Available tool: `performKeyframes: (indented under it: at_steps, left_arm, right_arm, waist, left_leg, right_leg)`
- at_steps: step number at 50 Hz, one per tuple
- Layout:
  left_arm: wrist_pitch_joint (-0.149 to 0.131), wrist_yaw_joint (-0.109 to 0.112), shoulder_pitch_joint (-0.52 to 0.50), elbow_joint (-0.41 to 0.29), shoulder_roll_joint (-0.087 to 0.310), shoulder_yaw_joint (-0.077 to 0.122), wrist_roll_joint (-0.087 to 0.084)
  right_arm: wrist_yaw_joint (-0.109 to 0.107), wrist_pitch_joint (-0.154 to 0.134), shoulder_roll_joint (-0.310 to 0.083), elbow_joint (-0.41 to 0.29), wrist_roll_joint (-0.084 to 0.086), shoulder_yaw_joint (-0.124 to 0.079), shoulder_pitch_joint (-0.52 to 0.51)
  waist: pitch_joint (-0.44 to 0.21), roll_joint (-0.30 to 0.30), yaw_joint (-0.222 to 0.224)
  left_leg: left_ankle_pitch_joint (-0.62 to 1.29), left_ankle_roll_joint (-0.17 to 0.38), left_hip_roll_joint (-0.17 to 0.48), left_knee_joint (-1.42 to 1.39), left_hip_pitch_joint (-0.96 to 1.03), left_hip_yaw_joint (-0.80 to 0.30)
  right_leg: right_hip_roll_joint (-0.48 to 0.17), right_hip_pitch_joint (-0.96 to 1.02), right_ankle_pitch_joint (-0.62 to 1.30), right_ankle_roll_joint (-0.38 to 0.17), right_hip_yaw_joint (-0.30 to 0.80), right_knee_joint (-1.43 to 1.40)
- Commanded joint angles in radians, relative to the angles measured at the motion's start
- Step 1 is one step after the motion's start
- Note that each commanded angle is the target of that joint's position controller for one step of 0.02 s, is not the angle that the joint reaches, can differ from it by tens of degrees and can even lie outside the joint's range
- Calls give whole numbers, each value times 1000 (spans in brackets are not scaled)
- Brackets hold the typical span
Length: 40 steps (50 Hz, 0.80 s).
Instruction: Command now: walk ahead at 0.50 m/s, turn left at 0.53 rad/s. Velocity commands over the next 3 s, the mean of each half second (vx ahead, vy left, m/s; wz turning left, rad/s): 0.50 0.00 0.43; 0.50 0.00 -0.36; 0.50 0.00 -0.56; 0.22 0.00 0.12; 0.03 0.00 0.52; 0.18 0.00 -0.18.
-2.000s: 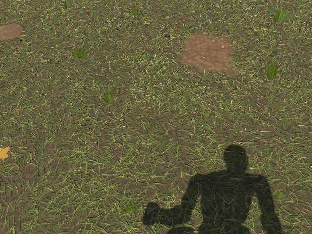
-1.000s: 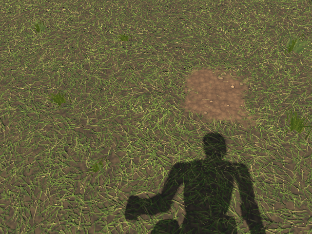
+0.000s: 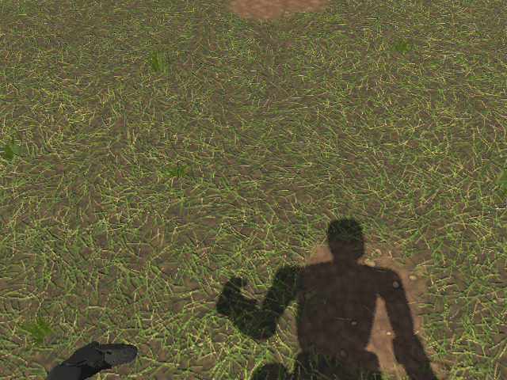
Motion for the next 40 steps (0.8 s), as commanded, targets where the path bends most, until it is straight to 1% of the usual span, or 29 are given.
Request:
performKeyframes:
  at_steps: [1,2,3,4,5,6,7,9,12,14,16,18,20,21,22,23,24,25,26,27,28,29,30,31,32,33,35,37,40]
  left_arm:
    - [17,22,299,13,234,85,4]
    - [17,17,246,-1,144,64,-5]
    - [13,13,216,3,110,55,-5]
    - [7,14,218,11,99,51,-5]
    - [0,14,226,24,95,50,-9]
    - [-9,11,243,35,100,53,-15]
    - [-18,8,260,44,103,56,-20]
    - [-25,5,280,59,113,62,-26]
    - [-23,4,312,82,115,67,-24]
    - [-21,2,319,93,116,68,-23]
    - [-20,2,343,108,125,71,-23]
    - [-17,2,388,135,135,72,-22]
    - [-5,1,431,170,148,71,-23]
    - [2,1,438,185,161,72,-24]
    - [8,1,441,198,175,73,-26]
    - [15,2,441,210,181,71,-31]
    - [16,1,435,206,163,63,-40]
    - [11,-9,449,147,69,36,-57]
    - [17,-5,493,146,76,47,-61]
    - [26,3,395,146,145,71,-44]
    - [22,-3,365,141,109,64,-49]
    - [26,-5,376,160,90,64,-48]
    - [41,-9,390,174,81,67,-28]
    - [56,-16,423,194,62,65,-17]
    - [66,-24,422,196,52,67,-16]
    - [71,-31,406,190,44,70,-18]
    - [77,-40,333,165,34,72,-18]
    - [78,-45,263,142,31,72,-16]
    - [73,-56,156,104,13,60,-14]
  right_arm:
    - [-8,-4,-106,-96,-9,-11,42]
    - [1,1,-111,-91,-20,-14,-22]
    - [11,3,-88,-99,-21,-10,-62]
    - [20,12,-81,-104,-31,-11,-84]
    - [30,24,-77,-105,-38,-10,-85]
    - [36,32,-72,-112,-39,-9,-93]
    - [41,38,-68,-124,-37,-8,-114]
    - [52,45,-59,-149,-37,-4,-174]
    - [63,46,-50,-187,-38,5,-274]
    - [71,42,-36,-208,-34,16,-337]
    - [79,37,-21,-233,-35,28,-408]
    - [79,34,-16,-249,-39,36,-455]
    - [68,30,-23,-253,-45,38,-470]
    - [60,26,-32,-249,-49,36,-459]
    - [52,19,-44,-232,-54,31,-412]
    - [42,7,-59,-190,-60,23,-291]
    - [29,-7,-97,-130,-76,7,-121]
    - [9,-14,-206,-112,-96,-19,23]
    - [0,-3,-254,-111,-54,-33,23]
    - [-4,0,-210,-117,-30,-25,-51]
    - [-4,-7,-140,-111,-27,-3,-126]
    - [0,-16,-79,-107,-27,13,-173]
    - [-2,-25,-50,-100,-22,23,-197]
    - [-4,-33,-36,-95,-22,26,-205]
    - [-4,-45,-36,-87,-23,26,-191]
    - [-5,-54,-46,-77,-19,22,-182]
    - [-8,-66,-56,-59,-16,16,-159]
    - [-11,-67,-48,-42,-18,17,-129]
    - [-15,-67,-43,-22,-19,20,-109]
  waist:
    - [-202,-175,123]
    - [-96,-62,121]
    - [-41,-46,109]
    - [-22,-83,101]
    - [-14,-115,91]
    - [-23,-124,88]
    - [-29,-115,86]
    - [-22,-100,86]
    - [7,-89,99]
    - [24,-90,108]
    - [41,-89,127]
    - [56,-86,141]
    - [65,-90,141]
    - [56,-96,128]
    - [24,-104,100]
    - [-45,-92,40]
    - [-151,-60,-30]
    - [-318,118,-63]
    - [-422,221,-34]
    - [-270,69,-28]
    - [-127,72,17]
    - [-53,58,54]
    - [-12,87,82]
    - [-6,99,100]
    - [-8,90,105]
    - [2,82,115]
    - [29,78,113]
    - [50,73,102]
    - [76,66,88]
  left_leg:
    - [-61,14,71,539,-565,93]
    - [36,11,105,546,-560,92]
    - [96,-1,133,519,-537,103]
    - [119,-11,155,496,-520,116]
    - [135,-21,164,492,-505,125]
    - [154,-27,164,495,-501,134]
    - [174,-31,168,497,-515,137]
    - [227,-42,179,485,-570,143]
    - [316,-57,190,397,-630,162]
    - [393,-55,189,279,-602,191]
    - [440,-40,185,151,-547,223]
    - [407,-17,167,54,-493,250]
    - [334,12,138,-16,-444,273]
    - [284,30,119,-46,-403,290]
    - [246,48,93,-76,-325,308]
    - [272,70,68,-143,-171,315]
    - [321,94,111,-172,90,270]
    - [252,162,426,-185,420,-86]
    - [351,236,608,-310,482,-425]
    - [381,199,543,-313,348,-260]
    - [408,162,491,-350,196,-114]
    - [416,111,438,-400,88,-19]
    - [425,81,400,-430,14,51]
    - [426,67,380,-454,-28,101]
    - [451,69,375,-471,-39,125]
    - [477,70,371,-487,-37,156]
    - [497,74,371,-512,-23,212]
    - [515,79,368,-521,1,258]
    - [560,75,350,-516,14,336]
  right_leg:
    - [-454,605,-467,-176,704,-254]
    - [-398,491,-407,-156,554,-268]
    - [-348,409,-250,-139,413,-293]
    - [-309,368,-142,-121,312,-308]
    - [-278,344,-58,-109,237,-319]
    - [-272,340,26,-110,194,-321]
    - [-273,347,91,-116,160,-326]
    - [-280,364,153,-128,98,-346]
    - [-270,379,206,-132,5,-366]
    - [-249,372,218,-120,-63,-369]
    - [-248,364,226,-111,-106,-371]
    - [-263,380,259,-108,-118,-369]
    - [-282,429,359,-114,-113,-339]
    - [-285,459,496,-116,-112,-292]
    - [-281,483,666,-113,-112,-205]
    - [-259,474,744,-102,-125,-54]
    - [-220,346,603,-84,-141,151]
    - [-134,49,116,-50,-160,500]
    - [14,-141,-437,-33,-61,755]
    - [-39,-201,-366,-46,58,779]
    - [-78,-197,-296,-50,49,723]
    - [-106,-158,-249,-48,39,652]
    - [-117,-119,-222,-41,36,614]
    - [-116,-79,-195,-34,29,609]
    - [-110,-74,-172,-31,24,615]
    - [-110,-99,-144,-29,22,610]
    - [-122,-176,-72,-21,18,584]
    - [-128,-243,-4,-14,14,529]
    - [-117,-241,93,-12,-24,350]
Next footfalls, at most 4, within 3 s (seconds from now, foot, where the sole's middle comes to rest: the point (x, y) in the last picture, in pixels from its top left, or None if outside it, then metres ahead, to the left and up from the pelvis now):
0.48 left None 0.36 0.16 -0.76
1.02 right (244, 308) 0.66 0.01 -0.76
1.56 left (205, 212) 1.01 0.10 -0.76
2.04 right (265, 213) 0.99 -0.09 -0.76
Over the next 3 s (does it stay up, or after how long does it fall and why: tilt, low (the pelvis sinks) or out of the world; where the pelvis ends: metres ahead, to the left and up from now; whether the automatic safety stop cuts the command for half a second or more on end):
stays up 0.95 0.04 0.02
